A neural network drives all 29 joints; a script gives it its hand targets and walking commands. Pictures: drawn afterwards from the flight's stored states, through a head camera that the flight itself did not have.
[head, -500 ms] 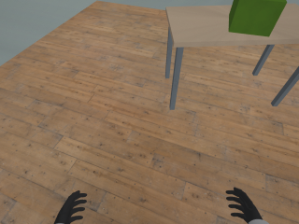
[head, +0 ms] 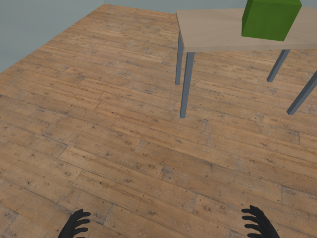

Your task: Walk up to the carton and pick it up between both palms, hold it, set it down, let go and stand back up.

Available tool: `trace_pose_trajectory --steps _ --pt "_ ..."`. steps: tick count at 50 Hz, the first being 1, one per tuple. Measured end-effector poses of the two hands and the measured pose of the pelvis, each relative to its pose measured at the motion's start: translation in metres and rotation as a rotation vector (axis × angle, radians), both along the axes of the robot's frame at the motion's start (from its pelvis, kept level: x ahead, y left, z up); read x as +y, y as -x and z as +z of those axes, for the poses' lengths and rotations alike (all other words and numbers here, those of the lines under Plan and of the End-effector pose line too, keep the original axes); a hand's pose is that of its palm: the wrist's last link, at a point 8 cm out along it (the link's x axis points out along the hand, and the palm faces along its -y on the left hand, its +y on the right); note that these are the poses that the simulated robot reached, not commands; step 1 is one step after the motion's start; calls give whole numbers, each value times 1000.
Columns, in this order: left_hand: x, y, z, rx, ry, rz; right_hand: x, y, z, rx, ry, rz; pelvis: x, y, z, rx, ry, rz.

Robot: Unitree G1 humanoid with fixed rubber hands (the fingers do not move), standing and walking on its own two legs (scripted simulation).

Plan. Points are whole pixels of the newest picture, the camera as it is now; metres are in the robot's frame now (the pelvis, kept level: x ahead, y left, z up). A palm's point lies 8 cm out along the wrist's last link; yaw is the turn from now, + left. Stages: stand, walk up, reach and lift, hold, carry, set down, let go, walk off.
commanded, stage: stand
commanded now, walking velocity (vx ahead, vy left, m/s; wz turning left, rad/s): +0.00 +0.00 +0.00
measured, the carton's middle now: (267, 12) +1.27 -0.65 -0.01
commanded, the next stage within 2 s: walk up in 0.48 s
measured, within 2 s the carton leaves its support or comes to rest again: neither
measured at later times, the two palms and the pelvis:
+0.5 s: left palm out of the picture +0.12 +0.25 -0.08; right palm out of the picture +0.12 -0.25 -0.08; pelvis +0.00 +0.00 +0.00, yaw +0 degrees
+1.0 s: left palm (100, 219) +0.18 +0.17 -0.08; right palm out of the picture +0.07 -0.39 -0.09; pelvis +0.05 -0.09 +0.00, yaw -1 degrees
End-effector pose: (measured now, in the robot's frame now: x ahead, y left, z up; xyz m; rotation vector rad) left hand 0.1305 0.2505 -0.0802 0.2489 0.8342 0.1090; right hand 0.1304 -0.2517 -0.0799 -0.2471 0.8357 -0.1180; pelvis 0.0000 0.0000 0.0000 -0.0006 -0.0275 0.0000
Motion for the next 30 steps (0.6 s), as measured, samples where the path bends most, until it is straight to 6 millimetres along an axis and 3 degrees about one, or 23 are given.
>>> trace_pose_trajectory --steps 30 --pt "3 10 -2 26 -8 3 -2 8 -1 25 8 3 0 1 1 1 0 3"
